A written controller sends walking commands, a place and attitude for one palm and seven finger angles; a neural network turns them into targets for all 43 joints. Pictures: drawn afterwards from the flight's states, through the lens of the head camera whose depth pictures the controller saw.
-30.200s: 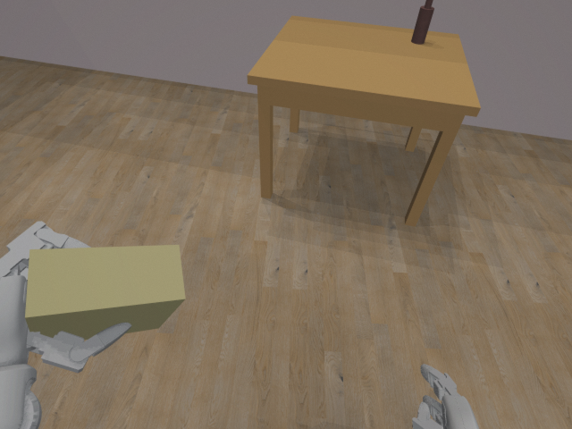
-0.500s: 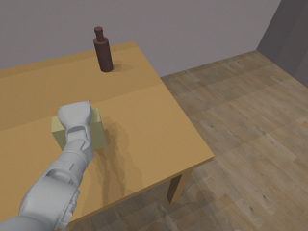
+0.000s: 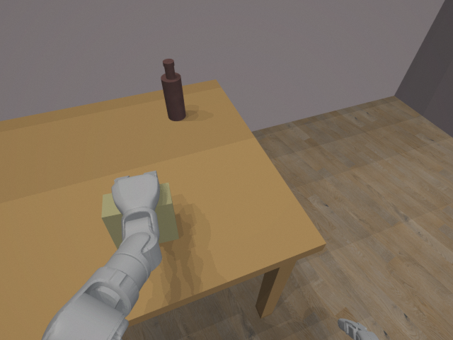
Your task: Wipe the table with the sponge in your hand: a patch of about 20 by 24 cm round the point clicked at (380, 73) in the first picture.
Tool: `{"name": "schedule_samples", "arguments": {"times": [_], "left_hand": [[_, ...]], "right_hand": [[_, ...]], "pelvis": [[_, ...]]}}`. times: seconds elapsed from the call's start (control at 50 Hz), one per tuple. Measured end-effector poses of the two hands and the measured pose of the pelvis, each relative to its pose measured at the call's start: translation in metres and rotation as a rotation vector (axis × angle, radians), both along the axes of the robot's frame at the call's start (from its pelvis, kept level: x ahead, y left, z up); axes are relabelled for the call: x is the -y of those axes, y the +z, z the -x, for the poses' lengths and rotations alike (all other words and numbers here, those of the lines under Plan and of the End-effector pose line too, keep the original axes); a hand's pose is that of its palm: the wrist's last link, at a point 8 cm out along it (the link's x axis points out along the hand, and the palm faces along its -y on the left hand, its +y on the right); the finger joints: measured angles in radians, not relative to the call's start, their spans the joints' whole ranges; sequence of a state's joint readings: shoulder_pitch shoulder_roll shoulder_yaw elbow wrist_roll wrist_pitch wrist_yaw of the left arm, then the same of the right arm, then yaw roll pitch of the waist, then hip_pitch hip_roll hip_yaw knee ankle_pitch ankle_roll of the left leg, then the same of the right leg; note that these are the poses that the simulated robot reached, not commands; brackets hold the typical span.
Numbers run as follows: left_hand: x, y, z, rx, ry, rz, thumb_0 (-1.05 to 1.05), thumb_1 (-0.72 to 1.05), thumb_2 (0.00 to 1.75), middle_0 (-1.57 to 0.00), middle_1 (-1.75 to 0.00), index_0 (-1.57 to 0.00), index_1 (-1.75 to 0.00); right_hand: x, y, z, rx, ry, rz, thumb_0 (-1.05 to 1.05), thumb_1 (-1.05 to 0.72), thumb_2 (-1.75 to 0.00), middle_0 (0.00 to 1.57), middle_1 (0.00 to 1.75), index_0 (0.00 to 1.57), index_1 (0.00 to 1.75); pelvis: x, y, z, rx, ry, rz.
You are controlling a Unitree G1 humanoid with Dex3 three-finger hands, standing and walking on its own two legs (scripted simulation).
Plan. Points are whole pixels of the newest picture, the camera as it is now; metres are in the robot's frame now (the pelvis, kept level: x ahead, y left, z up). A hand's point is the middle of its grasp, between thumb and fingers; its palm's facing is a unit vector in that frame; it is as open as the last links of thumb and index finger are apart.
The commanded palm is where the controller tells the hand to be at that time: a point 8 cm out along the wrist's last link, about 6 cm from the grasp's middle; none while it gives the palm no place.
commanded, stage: wipe back along the middle lane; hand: left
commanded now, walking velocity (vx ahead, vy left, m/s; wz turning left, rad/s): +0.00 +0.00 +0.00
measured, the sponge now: (145, 224) +0.36 +0.22 -0.06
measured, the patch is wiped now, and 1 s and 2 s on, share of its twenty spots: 0.65 0.85 0.85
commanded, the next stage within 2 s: slide across to the third lane in 0.54 s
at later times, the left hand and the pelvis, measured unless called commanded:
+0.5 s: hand (148, 229) +0.32 +0.18 +0.00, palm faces -0.05 -0.03 -1.00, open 10.3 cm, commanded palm +0.27 +0.16 +0.02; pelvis -0.01 -0.02 +0.00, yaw +0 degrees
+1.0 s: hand (156, 233) +0.31 +0.17 +0.00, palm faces -0.08 -0.03 -1.00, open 10.3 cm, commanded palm +0.29 +0.13 +0.04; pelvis -0.01 -0.02 +0.00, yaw +1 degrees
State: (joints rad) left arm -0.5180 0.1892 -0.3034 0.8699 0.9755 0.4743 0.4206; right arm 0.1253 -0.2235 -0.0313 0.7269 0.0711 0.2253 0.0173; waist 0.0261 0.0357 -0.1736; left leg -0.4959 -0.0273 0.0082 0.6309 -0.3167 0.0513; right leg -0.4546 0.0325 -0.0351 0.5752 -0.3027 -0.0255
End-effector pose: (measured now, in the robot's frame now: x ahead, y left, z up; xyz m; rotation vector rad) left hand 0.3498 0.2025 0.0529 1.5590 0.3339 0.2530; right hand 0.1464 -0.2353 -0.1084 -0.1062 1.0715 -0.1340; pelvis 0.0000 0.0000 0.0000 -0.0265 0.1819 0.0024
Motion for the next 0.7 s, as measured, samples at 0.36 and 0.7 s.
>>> {"name": "schedule_samples", "arguments": {"times": [0.36, 0.7], "left_hand": [[0.018, 0.000, 0.037, 0.009, 0.001, 0.022, 0.00, -0.48, 1.05, -0.66, -1.36, -0.68, -1.38], [0.027, -0.002, 0.054, -0.004, 0.001, 0.037, 0.00, -0.48, 1.05, -0.66, -1.37, -0.68, -1.38]], "right_hand": [[0.004, 0.014, -0.028, 0.092, 0.044, -0.014, 0.01, -0.91, -0.90, 0.20, 0.30, 0.20, 0.30], [0.013, 0.016, -0.027, 0.122, 0.040, -0.015, 0.01, -0.91, -0.90, 0.20, 0.30, 0.20, 0.30]], "pelvis": [[0.011, 0.002, 0.003, 0.052, 0.002, -0.012], [0.022, 0.002, 0.009, 0.073, -0.005, -0.022]]}}
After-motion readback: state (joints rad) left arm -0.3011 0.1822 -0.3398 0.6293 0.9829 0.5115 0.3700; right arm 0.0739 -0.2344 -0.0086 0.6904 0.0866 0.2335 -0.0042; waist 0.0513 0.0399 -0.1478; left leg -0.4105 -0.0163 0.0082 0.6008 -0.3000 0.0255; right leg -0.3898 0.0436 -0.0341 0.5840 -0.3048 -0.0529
